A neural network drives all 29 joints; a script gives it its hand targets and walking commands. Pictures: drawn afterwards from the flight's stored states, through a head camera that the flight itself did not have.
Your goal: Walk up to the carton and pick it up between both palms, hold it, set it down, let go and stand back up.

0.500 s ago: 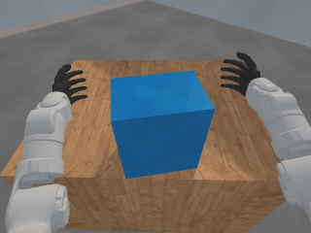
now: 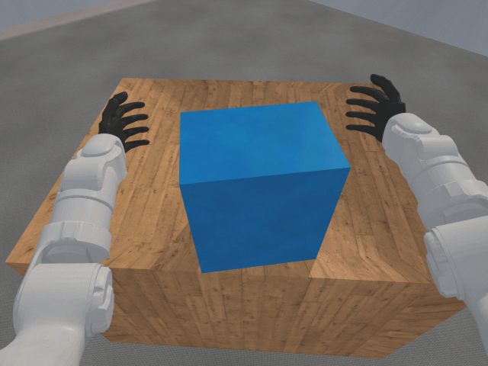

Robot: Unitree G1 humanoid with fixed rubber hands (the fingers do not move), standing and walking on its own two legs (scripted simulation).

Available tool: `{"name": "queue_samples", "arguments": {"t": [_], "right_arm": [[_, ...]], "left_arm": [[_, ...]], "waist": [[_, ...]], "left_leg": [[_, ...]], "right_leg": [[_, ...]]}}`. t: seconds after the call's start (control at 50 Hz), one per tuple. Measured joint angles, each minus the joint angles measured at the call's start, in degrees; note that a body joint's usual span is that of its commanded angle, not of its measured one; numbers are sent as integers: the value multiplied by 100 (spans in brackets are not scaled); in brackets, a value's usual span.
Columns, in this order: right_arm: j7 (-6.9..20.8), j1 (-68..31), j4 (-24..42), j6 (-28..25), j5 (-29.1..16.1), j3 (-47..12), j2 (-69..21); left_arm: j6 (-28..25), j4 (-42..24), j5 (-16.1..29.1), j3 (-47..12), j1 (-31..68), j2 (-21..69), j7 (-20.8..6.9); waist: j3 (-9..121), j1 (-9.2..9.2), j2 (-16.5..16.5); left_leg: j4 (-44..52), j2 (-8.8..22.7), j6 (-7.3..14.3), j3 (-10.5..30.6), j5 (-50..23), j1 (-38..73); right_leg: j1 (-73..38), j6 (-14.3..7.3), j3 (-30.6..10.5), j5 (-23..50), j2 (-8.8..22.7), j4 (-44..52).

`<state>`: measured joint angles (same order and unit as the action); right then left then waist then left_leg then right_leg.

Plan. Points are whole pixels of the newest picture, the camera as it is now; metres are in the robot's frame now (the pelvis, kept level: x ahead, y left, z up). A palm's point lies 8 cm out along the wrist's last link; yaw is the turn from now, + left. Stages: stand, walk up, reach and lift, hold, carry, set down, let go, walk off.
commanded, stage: reach and lift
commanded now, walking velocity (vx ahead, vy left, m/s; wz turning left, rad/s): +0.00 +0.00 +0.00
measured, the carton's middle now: (255, 193) +0.44 +0.05 +0.03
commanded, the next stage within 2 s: none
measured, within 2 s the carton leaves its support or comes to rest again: neither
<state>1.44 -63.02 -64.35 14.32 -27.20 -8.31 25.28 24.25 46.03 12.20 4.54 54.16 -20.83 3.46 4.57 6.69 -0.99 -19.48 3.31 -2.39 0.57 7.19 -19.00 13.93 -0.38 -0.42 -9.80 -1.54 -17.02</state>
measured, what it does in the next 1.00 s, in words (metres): stands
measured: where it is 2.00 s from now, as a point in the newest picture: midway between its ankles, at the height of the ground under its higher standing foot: outside the picture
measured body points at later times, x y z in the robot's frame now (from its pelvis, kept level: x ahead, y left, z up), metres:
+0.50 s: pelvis +0.00 +0.00 -0.01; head +0.04 +0.01 +0.44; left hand +0.41 +0.26 +0.09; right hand +0.48 -0.15 +0.10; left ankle +0.02 +0.14 -0.75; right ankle -0.02 -0.12 -0.75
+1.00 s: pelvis +0.00 +0.00 -0.01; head +0.05 +0.01 +0.44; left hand +0.42 +0.23 +0.08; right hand +0.48 -0.12 +0.10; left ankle +0.02 +0.14 -0.75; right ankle -0.02 -0.12 -0.75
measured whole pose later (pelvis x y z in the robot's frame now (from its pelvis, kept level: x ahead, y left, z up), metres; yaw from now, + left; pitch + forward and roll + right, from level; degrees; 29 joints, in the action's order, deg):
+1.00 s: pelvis +0.00 +0.00 -0.01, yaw -1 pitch +18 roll -1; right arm -0.8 -58.9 -76.0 -6.7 -19.0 -5.4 15.2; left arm -7.8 66.9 7.8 6.8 51.4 -10.0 5.3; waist 13.0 8.0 -1.2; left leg -25.0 3.9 -2.3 0.2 8.0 -34.6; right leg 30.0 -0.4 -0.3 -10.8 -1.9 -23.1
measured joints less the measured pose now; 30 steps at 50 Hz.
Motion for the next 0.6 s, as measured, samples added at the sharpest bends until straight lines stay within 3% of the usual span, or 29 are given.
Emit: {"name": "queue_samples", "arguments": {"t": [0.12, 0.22, 0.46, 0.6], "right_arm": [[-88, 594, 252, -536, 307, 247, -278], [-151, 706, 109, -907, 498, 357, -461], [-91, 512, -1161, -1853, 392, -55, -564], [-61, 557, -1232, -2182, 179, -255, -582]], "left_arm": [[-619, -168, -90, 68, -622, 242, 76], [-1130, 137, -62, 28, -727, 354, 118], [-2684, 1889, -122, -79, -351, 581, 15], [-3169, 2174, 58, -201, -439, 641, 82]], "waist": [[70, 38, -3], [256, 68, 21], [613, 104, -19], [794, 117, -29]], "left_leg": [[-85, 16, -8, 24, 1, -298], [-182, 26, -9, 42, 12, -606], [-439, 44, -14, 18, 120, -1049], [-655, 79, -19, 0, 180, -1493]], "right_leg": [[276, -4, 24, 11, -18, -52], [571, -6, 43, 3, -28, -132], [1052, -12, 32, -130, -40, -452], [1503, -17, 18, -174, -71, -657]]}}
